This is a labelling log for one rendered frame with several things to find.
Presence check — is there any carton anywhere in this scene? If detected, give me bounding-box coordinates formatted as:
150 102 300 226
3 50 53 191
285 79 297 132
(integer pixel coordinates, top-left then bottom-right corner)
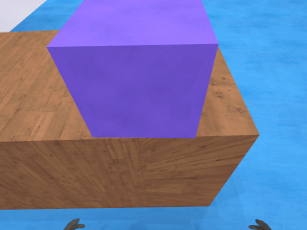
47 0 219 138

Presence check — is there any pedestal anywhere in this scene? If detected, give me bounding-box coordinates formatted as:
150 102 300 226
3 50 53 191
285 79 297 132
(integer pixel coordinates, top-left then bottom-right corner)
0 30 260 210

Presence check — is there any right robot hand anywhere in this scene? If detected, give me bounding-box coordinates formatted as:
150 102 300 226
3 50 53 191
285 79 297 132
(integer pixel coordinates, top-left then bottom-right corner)
248 219 271 230

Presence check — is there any left robot hand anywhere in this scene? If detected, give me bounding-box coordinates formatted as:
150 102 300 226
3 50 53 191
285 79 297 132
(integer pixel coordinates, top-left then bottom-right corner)
63 218 85 230

